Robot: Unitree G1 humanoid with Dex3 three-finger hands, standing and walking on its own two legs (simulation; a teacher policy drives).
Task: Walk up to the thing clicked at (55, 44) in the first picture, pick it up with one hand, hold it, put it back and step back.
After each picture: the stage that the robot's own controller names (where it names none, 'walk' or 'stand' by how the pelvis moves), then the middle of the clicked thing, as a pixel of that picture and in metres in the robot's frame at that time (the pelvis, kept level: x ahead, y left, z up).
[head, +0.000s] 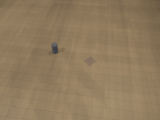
stand; (54, 48) +1.31 +0.29 -0.72
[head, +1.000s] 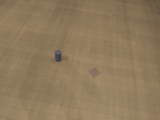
walk; (58, 56) +1.19 +0.15 -0.71
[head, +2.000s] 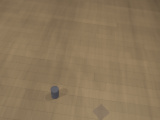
walk; (54, 92) +0.70 +0.16 -0.71
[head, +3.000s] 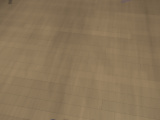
stand; out of the picture +0.41 +0.23 -0.69
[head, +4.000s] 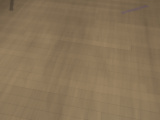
stand; out of the picture +0.36 +0.21 -0.72
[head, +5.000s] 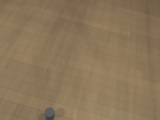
walk; (49, 114) +0.42 +0.16 -0.70
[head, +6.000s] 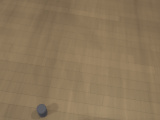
stand; (42, 111) +0.40 +0.24 -0.67
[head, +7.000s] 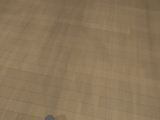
stand; out of the picture +0.38 +0.20 -0.68
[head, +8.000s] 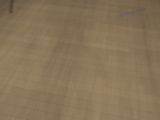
stand; out of the picture +0.38 +0.20 -0.72
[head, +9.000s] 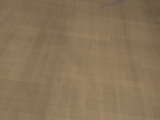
walk; out of the picture +0.43 +0.21 -0.72
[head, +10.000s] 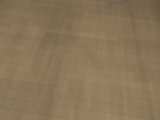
stand; out of the picture +0.40 +0.25 -0.69
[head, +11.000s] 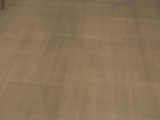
stand; out of the picture +0.43 +0.24 -0.71
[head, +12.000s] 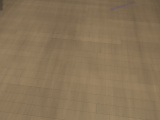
stand; out of the picture +0.42 +0.22 -0.72
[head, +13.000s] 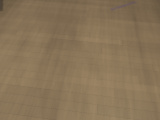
stand; out of the picture +0.41 +0.22 -0.73
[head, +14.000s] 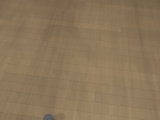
go down; out of the picture +0.42 +0.22 -0.71
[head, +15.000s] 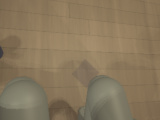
go down; out of the picture +0.46 +0.30 -0.27
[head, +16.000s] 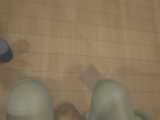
approach; (2, 51) +0.46 +0.30 -0.28
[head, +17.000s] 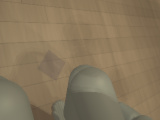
close in; out of the picture +0.43 +0.34 -0.22
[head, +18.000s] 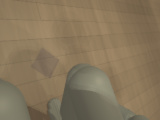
close; out of the picture +0.42 +0.34 -0.22
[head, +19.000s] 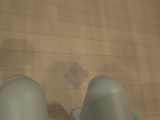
lift; out of the picture +0.36 +0.31 -0.15
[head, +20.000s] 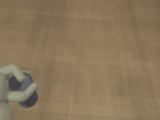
hold; (24, 90) +0.33 +0.19 +0.00
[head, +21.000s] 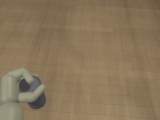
hold; (33, 93) +0.33 +0.17 -0.01
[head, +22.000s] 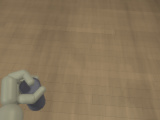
hold; (33, 94) +0.33 +0.18 -0.02
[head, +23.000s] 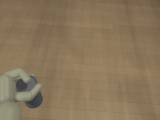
crouch; (30, 92) +0.34 +0.18 -0.03
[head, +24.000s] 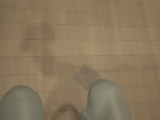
lower; out of the picture +0.46 +0.30 -0.10
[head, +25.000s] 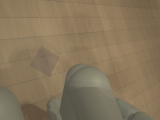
lower; out of the picture +0.41 +0.35 -0.22
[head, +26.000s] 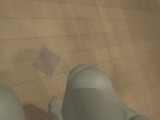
lower; out of the picture +0.41 +0.35 -0.22
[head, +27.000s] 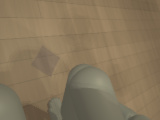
lower; out of the picture +0.41 +0.35 -0.22
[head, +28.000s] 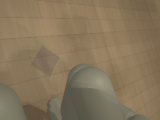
lower; out of the picture +0.41 +0.35 -0.23
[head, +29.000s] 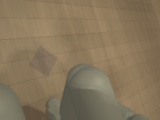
open; out of the picture +0.40 +0.35 -0.23
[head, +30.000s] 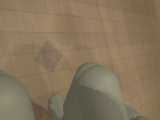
rise; out of the picture +0.40 +0.34 -0.22
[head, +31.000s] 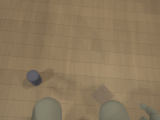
walk; (34, 78) +0.44 +0.26 -0.46
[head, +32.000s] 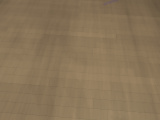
stand; out of the picture +0.39 +0.23 -0.66
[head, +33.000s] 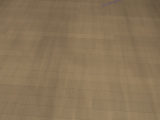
stand; out of the picture +0.40 +0.24 -0.67
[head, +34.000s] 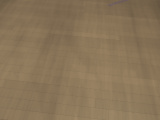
stand; out of the picture +0.41 +0.23 -0.69
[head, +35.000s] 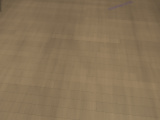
stand; out of the picture +0.41 +0.23 -0.72
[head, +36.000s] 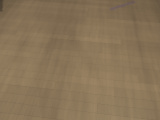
stand; out of the picture +0.39 +0.22 -0.73
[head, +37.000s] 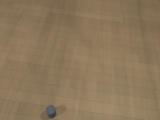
walk; (51, 111) +0.43 +0.18 -0.70
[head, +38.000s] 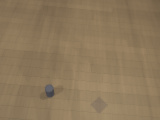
walk; (49, 91) +0.59 +0.21 -0.71
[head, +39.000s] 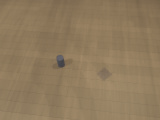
walk; (60, 61) +0.91 +0.24 -0.70
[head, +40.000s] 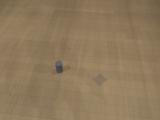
stand; (59, 67) +1.01 +0.22 -0.71
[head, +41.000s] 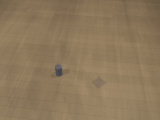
stand; (58, 70) +1.01 +0.22 -0.73
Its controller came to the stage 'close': yes
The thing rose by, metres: 0.69
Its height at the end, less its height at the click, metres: +0.00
